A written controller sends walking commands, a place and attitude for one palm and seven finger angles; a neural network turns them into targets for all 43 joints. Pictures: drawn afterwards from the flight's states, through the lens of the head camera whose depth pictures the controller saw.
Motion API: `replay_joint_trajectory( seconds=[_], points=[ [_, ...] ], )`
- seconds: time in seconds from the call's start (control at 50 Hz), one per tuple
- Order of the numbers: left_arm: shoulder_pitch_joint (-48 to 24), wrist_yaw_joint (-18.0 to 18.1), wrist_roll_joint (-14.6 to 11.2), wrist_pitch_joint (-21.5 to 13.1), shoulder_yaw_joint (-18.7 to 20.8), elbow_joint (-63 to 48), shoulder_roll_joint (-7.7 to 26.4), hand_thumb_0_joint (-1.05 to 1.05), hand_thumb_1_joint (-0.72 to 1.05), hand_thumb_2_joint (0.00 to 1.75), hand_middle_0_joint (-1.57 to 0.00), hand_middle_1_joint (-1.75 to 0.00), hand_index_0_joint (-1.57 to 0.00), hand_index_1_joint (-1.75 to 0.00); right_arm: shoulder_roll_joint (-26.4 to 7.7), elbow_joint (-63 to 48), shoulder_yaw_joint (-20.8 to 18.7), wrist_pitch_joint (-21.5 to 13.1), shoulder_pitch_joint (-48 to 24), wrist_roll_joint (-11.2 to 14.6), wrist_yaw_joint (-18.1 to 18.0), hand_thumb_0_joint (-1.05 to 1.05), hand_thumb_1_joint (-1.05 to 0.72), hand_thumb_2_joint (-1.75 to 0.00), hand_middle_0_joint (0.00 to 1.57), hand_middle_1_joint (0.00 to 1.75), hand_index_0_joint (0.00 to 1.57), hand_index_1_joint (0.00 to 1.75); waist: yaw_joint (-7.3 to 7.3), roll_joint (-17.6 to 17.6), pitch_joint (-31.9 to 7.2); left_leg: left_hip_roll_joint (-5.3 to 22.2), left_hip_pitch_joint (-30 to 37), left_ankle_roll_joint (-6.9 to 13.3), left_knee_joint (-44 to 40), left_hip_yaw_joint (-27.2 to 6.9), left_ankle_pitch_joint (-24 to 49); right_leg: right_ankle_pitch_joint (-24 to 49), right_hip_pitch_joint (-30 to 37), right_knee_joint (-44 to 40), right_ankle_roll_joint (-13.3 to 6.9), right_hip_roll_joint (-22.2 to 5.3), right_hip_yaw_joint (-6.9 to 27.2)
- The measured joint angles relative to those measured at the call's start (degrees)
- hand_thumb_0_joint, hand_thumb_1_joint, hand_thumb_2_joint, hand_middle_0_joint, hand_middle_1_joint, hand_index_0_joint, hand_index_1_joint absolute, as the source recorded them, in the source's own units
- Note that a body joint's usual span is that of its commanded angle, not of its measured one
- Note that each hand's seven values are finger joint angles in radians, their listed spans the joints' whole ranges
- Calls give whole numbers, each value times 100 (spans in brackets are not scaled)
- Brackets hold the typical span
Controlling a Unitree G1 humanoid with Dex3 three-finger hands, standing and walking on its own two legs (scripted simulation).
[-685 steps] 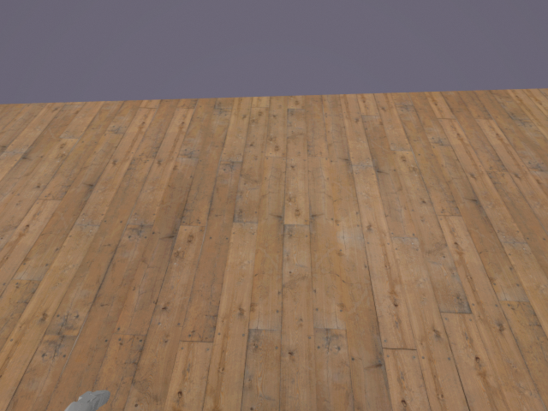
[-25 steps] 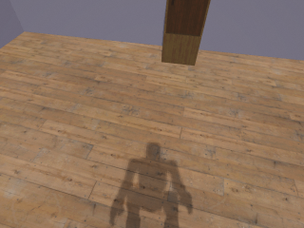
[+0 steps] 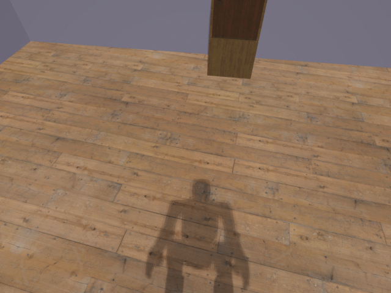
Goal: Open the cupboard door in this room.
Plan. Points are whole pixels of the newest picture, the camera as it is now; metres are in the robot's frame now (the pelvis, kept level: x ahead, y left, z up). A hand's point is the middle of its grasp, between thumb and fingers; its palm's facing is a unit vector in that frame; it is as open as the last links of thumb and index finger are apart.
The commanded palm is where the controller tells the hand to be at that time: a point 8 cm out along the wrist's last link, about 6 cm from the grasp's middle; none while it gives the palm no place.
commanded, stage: turn or walk to find it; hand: left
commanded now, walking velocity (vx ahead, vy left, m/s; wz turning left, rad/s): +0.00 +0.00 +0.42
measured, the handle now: out of the picture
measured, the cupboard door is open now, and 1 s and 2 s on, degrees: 0 0 0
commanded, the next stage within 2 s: stand and wait in 0.32 s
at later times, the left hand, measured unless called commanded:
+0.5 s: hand out of the picture +0.06 +0.21 -0.17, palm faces +0.17 -0.95 -0.25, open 7.4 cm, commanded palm none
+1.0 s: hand out of the picture -0.07 +0.15 -0.19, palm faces +0.34 -0.91 -0.23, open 7.4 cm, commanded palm none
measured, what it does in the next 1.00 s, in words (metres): steps on the spot, turning left: right foot, then left foot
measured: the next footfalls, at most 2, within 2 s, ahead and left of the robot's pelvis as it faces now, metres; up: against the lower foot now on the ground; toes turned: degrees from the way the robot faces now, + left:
right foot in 0.62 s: +0.07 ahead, -0.14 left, +0.00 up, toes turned +12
left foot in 1.00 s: +0.00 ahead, +0.10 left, +0.00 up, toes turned +20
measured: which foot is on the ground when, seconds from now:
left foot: down 0.00-0.62, up 0.64-0.98, down 1.00-1.00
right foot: down 0.00-0.28, up 0.30-0.60, down 0.62-1.00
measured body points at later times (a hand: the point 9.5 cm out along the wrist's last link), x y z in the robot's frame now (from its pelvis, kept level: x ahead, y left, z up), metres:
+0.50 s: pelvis +0.00 +0.00 +0.00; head +0.04 +0.01 +0.45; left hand +0.05 +0.26 -0.15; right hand +0.07 -0.24 -0.15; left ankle +0.00 +0.11 -0.74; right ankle -0.02 -0.14 -0.69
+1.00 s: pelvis +0.01 -0.02 -0.01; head +0.04 -0.01 +0.44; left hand -0.08 +0.20 -0.17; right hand +0.14 -0.25 -0.16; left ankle -0.04 +0.09 -0.75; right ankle +0.01 -0.15 -0.74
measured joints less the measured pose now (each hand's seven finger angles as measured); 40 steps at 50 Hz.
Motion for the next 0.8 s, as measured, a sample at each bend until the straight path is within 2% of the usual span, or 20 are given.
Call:
replay_joint_trajectory(
  seconds=[0.16, 0.22, 0.28, 0.32, 0.36, 0.42, 0.48, 0.54, 0.6, 0.62, 0.66, 0.7, 0.8],
  points=[
    [-66, 10, 27, 85, 138, -246, -63, 1, 91, 90, -20, -30, -20, -30, 6, -196, -113, 149, 59, -31, 37, 0, -91, -90, 20, 30, 20, 30, -5, 51, 70, -45, -495, -14, 625, -271, -226, -243, -279, 423, -30, -61, -271],
    [-96, 10, 54, 118, 193, -367, -23, 1, 91, 90, -20, -30, -20, -30, -45, -325, -195, 199, 51, -45, 52, 0, -91, -90, 20, 30, 20, 30, -49, 64, 112, 58, -746, -19, 1060, -109, -426, -400, -358, 682, -18, -106, -434],
    [-148, 7, 70, 170, 254, -468, 72, 1, 90, 90, -20, -30, -20, -30, -84, -439, -250, 217, 9, -65, 72, 0, -91, -90, 20, 30, 20, 30, -29, -76, 143, -14, -846, 130, 1302, -36, -558, -614, -482, 1054, 55, -264, -468],
    [-240, 2, 59, 245, 281, -512, 156, 1, 91, 90, -20, -30, -20, -30, -87, -562, -262, 161, -32, -89, 64, 0, -91, -90, 20, 30, 20, 30, -78, -136, 148, -87, -902, 150, 1280, -69, -537, -1086, -744, 1667, 129, -234, -233],
    [-392, -1, 68, 282, 297, -572, 236, 1, 91, 90, -20, -30, -20, -30, -83, -657, -256, 89, -72, -93, 29, 0, -91, -90, 20, 30, 20, 30, -139, -131, 180, -140, -888, 165, 1059, -175, -373, -1461, -1078, 2571, 162, -76, 127],
    [-579, -14, 69, 212, 292, -686, 320, 1, 91, 90, -20, -30, -20, -30, -106, -690, -229, 44, -122, -89, -10, 0, -91, -90, 20, 30, 20, 30, -138, -87, 161, -174, -768, 160, 578, -325, -72, -1439, -1351, 3243, 222, 77, 439],
    [-704, -16, 52, 155, 254, -781, 357, 1, 91, 90, -20, -30, -19, -30, -147, -683, -215, 28, -173, -86, -29, 0, -91, -90, 20, 30, 20, 30, -131, -31, 106, -174, -625, 106, 197, -450, 148, -1417, -1285, 2995, 281, 119, 578],
    [-771, -16, 31, 113, 196, -825, 346, 1, 91, 90, -20, -30, -19, -30, -199, -663, -222, 34, -241, -90, -23, 0, -90, -90, 20, 30, 21, 30, -145, 31, 58, -163, -528, 17, 50, -543, 226, -1335, -962, 2107, 293, 122, 649],
    [-720, -16, 21, 9, 129, -814, 335, 1, 91, 90, -20, -30, -19, -30, -229, -613, -236, 39, -286, -54, -1, 0, -90, -90, 20, 30, 21, 30, -114, 9, -11, -209, -531, -110, 215, -554, 123, -520, -384, 684, 278, 67, 663],
    [-678, -4, 31, -38, 113, -773, 319, 1, 91, 90, -20, -30, -19, -30, -244, -582, -242, 43, -312, -28, 11, 0, -90, -90, 20, 30, 21, 30, -88, 18, -28, -208, -558, -159, 359, -536, 35, -352, -275, 455, 200, 67, 680],
    [-558, -13, 47, -47, 59, -661, 207, 0, 91, 90, -20, -30, -19, -30, -311, -533, -253, 99, -342, -17, 20, 0, -90, -90, 20, 30, 20, 30, -120, 186, -57, -92, -525, -173, 537, -532, -282, -405, -197, 522, 11, 173, 606],
    [-408, -44, 58, -26, 38, -622, 135, 0, 91, 90, -20, -30, -20, -30, -332, -516, -258, 172, -310, -36, 31, 0, -91, -90, 20, 30, 20, 30, -122, 185, -124, -49, -610, -156, 930, -387, -748, -462, -115, 469, -97, 156, 543],
    [-194, -53, 74, -27, 36, -582, -7, 1, 91, 90, -20, -30, -20, -30, -418, -471, -308, 245, -320, -9, 47, 0, -91, -90, 20, 30, 20, 30, -76, 110, 31, 65, -955, -210, 2248, -74, -1231, -429, 50, 313, -144, 29, 319]
  ],
)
